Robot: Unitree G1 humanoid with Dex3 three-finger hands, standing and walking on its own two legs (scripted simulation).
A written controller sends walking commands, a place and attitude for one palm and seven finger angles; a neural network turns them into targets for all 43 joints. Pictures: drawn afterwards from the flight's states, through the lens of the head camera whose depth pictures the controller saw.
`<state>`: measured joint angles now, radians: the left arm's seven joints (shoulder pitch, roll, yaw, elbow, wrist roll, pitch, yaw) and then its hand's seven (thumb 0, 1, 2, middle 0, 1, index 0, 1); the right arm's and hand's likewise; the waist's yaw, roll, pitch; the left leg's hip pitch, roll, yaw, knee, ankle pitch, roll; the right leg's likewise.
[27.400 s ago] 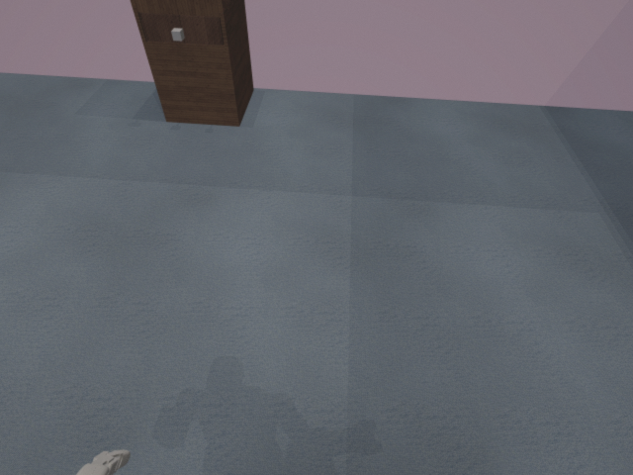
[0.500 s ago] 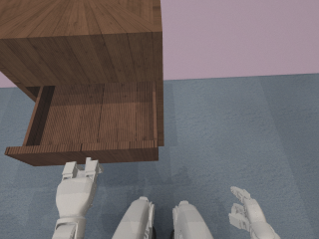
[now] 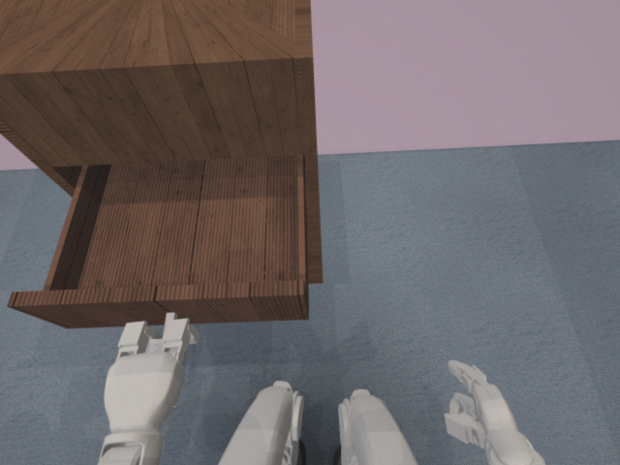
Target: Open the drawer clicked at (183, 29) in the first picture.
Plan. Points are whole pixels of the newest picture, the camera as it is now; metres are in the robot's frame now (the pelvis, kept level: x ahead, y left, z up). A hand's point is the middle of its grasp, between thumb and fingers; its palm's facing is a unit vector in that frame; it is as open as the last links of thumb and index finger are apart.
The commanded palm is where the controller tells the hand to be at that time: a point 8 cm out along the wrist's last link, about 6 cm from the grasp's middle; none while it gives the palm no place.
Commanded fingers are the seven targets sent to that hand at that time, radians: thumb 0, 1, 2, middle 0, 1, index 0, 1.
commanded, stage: pull the drawer open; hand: left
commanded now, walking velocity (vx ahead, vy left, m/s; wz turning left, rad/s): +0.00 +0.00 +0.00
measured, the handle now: (167, 342) +0.27 +0.23 -0.08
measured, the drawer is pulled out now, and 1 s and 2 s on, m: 0.22 0.24 0.26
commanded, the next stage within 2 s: none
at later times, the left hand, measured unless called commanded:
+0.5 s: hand (166, 394) +0.21 +0.22 -0.09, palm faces -0.16 -0.11 -0.98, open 7.9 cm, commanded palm +0.17 +0.21 -0.04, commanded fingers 0.00 0.90 0.90 -0.40 -1.35 -0.40 -1.35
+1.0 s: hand (165, 399) +0.20 +0.22 -0.09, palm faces -0.17 -0.11 -0.98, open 8.0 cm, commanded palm +0.16 +0.21 -0.04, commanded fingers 0.00 0.90 0.90 -0.40 -1.35 -0.40 -1.35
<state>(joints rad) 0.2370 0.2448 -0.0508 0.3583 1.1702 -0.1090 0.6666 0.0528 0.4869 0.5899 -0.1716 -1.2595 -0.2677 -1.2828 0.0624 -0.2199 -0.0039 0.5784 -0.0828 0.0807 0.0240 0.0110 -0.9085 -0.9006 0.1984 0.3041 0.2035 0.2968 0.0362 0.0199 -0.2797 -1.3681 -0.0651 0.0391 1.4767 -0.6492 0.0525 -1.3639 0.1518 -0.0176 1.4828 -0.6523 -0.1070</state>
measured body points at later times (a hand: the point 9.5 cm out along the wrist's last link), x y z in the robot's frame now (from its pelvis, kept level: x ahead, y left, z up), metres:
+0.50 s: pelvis +0.00 +0.00 +0.00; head +0.14 -0.03 +0.43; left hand +0.21 +0.22 -0.03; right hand +0.21 -0.22 -0.14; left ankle +0.01 +0.09 -0.57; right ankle +0.01 -0.06 -0.57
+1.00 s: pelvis +0.00 -0.01 +0.00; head +0.14 -0.03 +0.42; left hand +0.20 +0.22 -0.03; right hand +0.21 -0.22 -0.14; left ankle +0.01 +0.09 -0.57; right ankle +0.01 -0.06 -0.57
